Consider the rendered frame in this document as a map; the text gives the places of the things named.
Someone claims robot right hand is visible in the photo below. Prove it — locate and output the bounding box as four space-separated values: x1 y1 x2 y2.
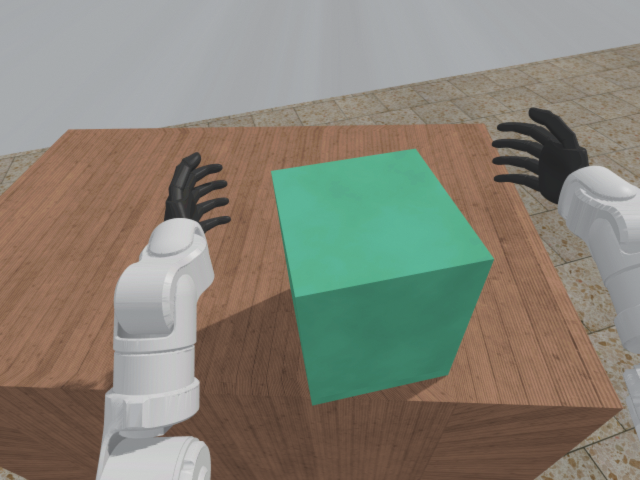
492 107 589 204

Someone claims carton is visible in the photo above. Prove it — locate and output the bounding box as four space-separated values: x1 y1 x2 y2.
271 149 494 406

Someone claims robot right forearm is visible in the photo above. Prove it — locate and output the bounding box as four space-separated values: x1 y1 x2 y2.
558 166 640 354

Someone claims robot left upper arm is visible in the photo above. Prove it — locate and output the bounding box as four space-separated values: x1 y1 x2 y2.
100 436 211 480

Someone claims robot left forearm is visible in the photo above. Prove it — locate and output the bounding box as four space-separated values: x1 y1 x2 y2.
96 218 214 480

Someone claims pedestal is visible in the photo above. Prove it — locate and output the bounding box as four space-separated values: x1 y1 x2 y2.
0 124 624 480

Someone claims robot left hand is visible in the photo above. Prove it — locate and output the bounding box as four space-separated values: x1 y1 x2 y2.
164 152 231 234

